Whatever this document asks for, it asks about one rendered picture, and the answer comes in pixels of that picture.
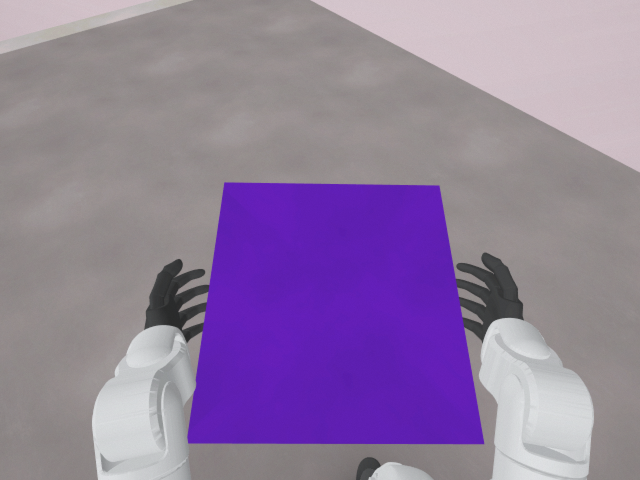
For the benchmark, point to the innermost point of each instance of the robot right hand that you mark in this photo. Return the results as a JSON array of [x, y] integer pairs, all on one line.
[[501, 301]]

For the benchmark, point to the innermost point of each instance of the left robot forearm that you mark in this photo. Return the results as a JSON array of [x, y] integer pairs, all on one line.
[[138, 421]]

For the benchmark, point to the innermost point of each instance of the right robot foot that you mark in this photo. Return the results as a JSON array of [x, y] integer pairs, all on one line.
[[366, 468]]

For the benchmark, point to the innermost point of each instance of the right robot forearm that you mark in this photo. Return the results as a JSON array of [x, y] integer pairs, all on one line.
[[545, 412]]

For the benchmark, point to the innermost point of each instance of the robot left hand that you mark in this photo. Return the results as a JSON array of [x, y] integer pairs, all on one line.
[[165, 304]]

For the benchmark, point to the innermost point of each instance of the right robot shin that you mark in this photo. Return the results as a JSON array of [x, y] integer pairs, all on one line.
[[386, 464]]

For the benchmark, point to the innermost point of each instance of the carton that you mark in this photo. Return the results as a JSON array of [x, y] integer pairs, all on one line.
[[333, 317]]

